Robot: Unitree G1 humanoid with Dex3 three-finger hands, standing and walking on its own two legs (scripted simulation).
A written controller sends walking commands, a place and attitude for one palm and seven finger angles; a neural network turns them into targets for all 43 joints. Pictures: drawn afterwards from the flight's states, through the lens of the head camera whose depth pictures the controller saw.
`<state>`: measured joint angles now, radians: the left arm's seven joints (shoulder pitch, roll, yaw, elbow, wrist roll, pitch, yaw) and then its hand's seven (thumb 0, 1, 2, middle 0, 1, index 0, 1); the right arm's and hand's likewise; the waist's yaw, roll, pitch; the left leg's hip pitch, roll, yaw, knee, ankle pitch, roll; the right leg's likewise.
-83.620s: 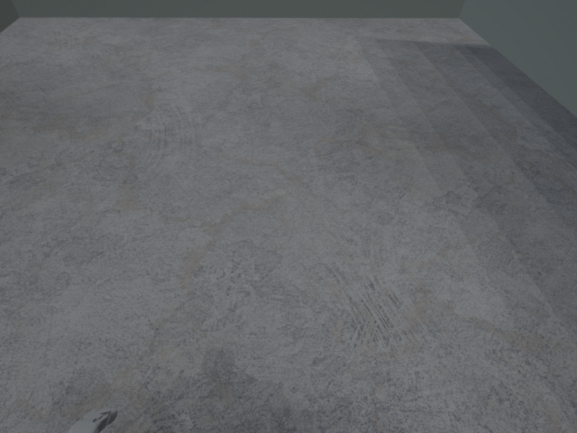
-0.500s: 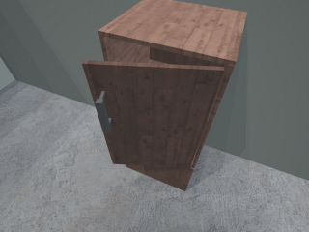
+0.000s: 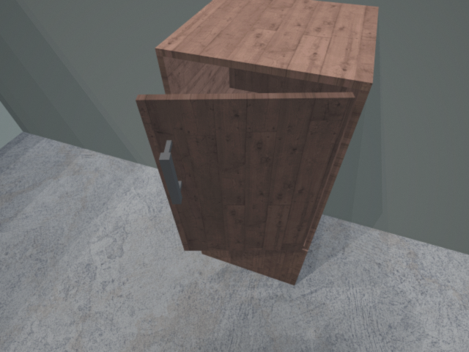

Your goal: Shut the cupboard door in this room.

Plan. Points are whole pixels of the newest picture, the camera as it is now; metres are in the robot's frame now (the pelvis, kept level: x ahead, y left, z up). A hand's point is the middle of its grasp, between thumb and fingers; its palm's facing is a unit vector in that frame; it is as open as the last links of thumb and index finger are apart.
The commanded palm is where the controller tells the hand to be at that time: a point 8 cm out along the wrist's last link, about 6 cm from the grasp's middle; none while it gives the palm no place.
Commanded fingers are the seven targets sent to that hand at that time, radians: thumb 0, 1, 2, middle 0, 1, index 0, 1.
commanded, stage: come to a stop and stand still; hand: left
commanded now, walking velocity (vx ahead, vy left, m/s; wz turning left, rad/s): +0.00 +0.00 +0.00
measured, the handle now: (173, 173) +0.46 +0.16 +0.01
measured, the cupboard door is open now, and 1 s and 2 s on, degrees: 20 20 20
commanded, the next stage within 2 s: look again from close up in 0.22 s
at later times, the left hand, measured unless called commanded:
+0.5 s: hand out of the picture +0.02 +0.17 -0.17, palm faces +0.01 -0.98 -0.19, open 7.3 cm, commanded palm none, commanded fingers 0.00 0.90 0.90 -0.20 -0.30 -0.20 -0.30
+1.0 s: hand out of the picture +0.10 +0.17 -0.13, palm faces +0.17 -0.96 -0.24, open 7.3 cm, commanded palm +0.11 +0.20 -0.07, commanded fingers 0.00 0.90 0.90 -0.27 -0.38 -0.27 -0.38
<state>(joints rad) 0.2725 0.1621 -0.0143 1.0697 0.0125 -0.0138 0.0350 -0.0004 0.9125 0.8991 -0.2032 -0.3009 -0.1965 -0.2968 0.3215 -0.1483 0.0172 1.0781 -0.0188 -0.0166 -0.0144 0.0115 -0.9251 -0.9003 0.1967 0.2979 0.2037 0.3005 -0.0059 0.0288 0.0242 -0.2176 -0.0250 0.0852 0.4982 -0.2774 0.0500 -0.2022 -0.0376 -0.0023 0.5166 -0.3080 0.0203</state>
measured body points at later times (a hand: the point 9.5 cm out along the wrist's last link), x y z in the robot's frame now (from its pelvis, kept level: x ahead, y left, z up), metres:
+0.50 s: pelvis +0.02 +0.00 +0.00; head +0.04 +0.00 +0.45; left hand +0.02 +0.22 -0.16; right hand +0.04 -0.23 -0.16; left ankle +0.00 +0.09 -0.74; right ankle -0.02 -0.14 -0.74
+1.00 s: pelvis +0.02 -0.03 +0.00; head +0.05 -0.03 +0.45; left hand +0.09 +0.22 -0.12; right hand +0.05 -0.26 -0.15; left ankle +0.00 +0.09 -0.74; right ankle -0.02 -0.13 -0.73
